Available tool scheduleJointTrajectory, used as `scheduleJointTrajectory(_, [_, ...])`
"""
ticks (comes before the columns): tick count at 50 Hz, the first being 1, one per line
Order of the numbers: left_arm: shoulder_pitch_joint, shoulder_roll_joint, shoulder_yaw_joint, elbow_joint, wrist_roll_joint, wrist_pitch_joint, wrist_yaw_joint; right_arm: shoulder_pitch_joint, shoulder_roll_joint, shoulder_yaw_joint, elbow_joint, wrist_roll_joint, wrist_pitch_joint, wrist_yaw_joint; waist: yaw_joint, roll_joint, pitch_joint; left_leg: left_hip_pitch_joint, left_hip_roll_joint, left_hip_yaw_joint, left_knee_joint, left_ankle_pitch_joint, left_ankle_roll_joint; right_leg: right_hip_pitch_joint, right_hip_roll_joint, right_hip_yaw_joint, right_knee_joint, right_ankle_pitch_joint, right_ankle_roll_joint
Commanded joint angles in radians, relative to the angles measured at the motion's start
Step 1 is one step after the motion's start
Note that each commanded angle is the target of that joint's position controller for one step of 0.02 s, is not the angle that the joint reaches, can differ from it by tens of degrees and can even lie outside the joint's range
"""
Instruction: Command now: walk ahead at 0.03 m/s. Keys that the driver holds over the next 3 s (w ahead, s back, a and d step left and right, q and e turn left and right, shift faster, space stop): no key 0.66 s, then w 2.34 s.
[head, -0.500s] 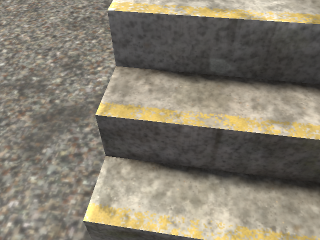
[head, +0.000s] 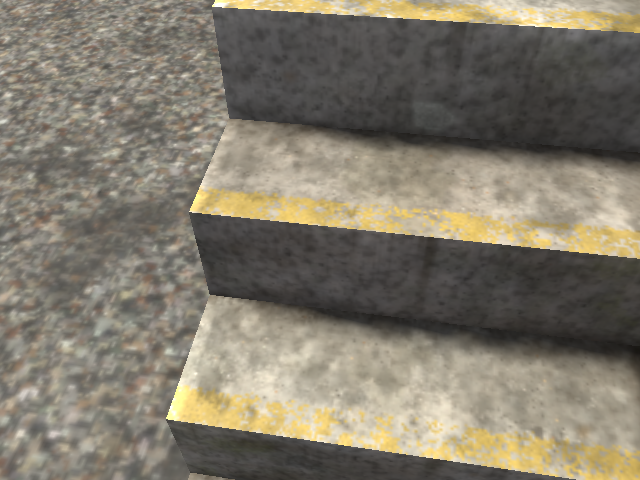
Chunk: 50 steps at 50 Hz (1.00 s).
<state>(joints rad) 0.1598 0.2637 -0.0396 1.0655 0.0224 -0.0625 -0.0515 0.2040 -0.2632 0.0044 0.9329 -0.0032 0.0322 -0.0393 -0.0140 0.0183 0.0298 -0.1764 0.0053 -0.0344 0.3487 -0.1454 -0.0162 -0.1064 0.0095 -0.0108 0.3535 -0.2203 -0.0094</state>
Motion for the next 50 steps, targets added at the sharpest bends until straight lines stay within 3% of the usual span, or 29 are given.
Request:
scheduleJointTrajectory(1, [0.029,0.116,0.024,-0.025,-0.006,-0.008,0.005,0.006,-0.105,-0.024,-0.032,0.002,-0.010,-0.003,0.011,-0.006,-0.013,0.031,0.102,-0.092,-0.041,0.058,0.039,-0.073,-0.117,0.090,-0.084,0.002,0.008])
scheduleJointTrajectory(6, [0.044,0.106,0.026,-0.025,-0.004,-0.008,0.008,0.025,-0.094,-0.026,-0.013,0.002,-0.010,-0.005,0.004,-0.015,0.007,0.020,0.100,-0.093,-0.045,0.034,0.041,-0.100,-0.112,0.092,-0.086,-0.025,0.008])
scheduleJointTrajectory(7, [0.052,0.095,0.024,-0.036,0.003,-0.005,0.009,0.034,-0.098,-0.026,-0.002,0.005,-0.002,-0.008,0.022,-0.031,0.030,0.000,0.093,-0.096,-0.046,0.045,0.047,-0.099,-0.105,0.083,-0.089,-0.025,0.011])
scheduleJointTrajectory(11, [0.086,0.091,0.027,-0.035,-0.001,-0.004,0.013,0.050,-0.088,-0.029,0.007,0.004,0.005,-0.012,0.017,-0.017,0.012,0.022,0.093,-0.091,-0.046,0.048,0.049,-0.108,-0.104,0.087,-0.087,-0.027,0.009])
scheduleJointTrajectory(13, [0.092,0.084,0.025,-0.041,0.007,-0.006,0.017,0.052,-0.074,-0.026,0.010,0.007,0.009,-0.010,0.020,-0.008,0.010,0.022,0.086,-0.086,-0.038,0.048,0.050,-0.120,-0.100,0.086,-0.088,-0.050,0.002])
scheduleJointTrajectory(33, [0.196,0.048,0.035,-0.055,-0.004,-0.011,0.032,0.095,-0.048,-0.037,0.043,0.009,0.016,-0.017,0.019,-0.014,0.020,0.007,0.080,-0.090,-0.033,0.060,0.055,-0.130,-0.094,0.082,-0.081,-0.030,-0.005])
scheduleJointTrajectory(35, [0.193,0.035,0.032,-0.056,-0.003,-0.007,0.037,0.091,-0.030,-0.032,0.045,0.007,0.017,-0.019,0.016,-0.022,0.024,-0.003,0.066,-0.081,-0.052,-0.059,0.057,-0.141,-0.084,0.081,-0.103,-0.147,-0.010])
scheduleJointTrajectory(37, [0.174,0.046,0.035,-0.070,-0.005,-0.004,0.048,0.076,-0.037,-0.033,0.037,0.009,0.017,-0.025,0.013,-0.031,0.055,-0.042,0.047,-0.074,-0.053,-0.202,0.064,-0.175,-0.078,0.089,-0.111,-0.272,-0.025])
scheduleJointTrajectory(39, [0.168,0.059,0.044,-0.087,-0.021,-0.005,0.056,0.073,-0.051,-0.038,0.027,0.012,0.006,-0.036,0.011,-0.042,0.067,-0.082,0.036,-0.073,-0.036,-0.321,0.086,-0.187,-0.077,0.100,-0.096,-0.352,-0.048])
scheduleJointTrajectory(41, [0.164,0.071,0.051,-0.093,-0.033,-0.018,0.060,0.065,-0.029,-0.035,0.015,0.013,-0.018,-0.034,-0.001,-0.024,0.048,-0.104,0.027,-0.063,0.000,-0.348,0.098,-0.174,-0.094,0.131,-0.088,-0.375,-0.078])
scheduleJointTrajectory(46, [0.146,0.080,0.062,-0.112,-0.029,-0.025,0.059,0.094,-0.005,-0.033,0.011,0.020,-0.051,-0.027,-0.014,-0.068,0.038,-0.108,0.008,-0.047,0.073,-0.181,0.125,-0.134,-0.128,0.183,-0.081,-0.264,-0.119])
scheduleJointTrajectory(48, [0.132,0.062,0.058,-0.123,-0.027,-0.021,0.059,0.094,-0.031,-0.040,0.011,0.026,-0.059,-0.021,-0.006,-0.025,0.039,-0.087,0.022,-0.066,0.074,-0.082,0.137,-0.121,-0.093,0.134,-0.039,-0.174,-0.108])
scheduleJointTrajectory(50, [0.147,0.045,0.052,-0.127,-0.029,-0.028,0.055,0.084,-0.042,-0.046,0.002,0.024,-0.062,-0.009,0.005,0.020,0.007,-0.031,0.045,-0.098,0.059,0.102,0.137,-0.093,-0.057,0.065,0.038,0.036,-0.079])
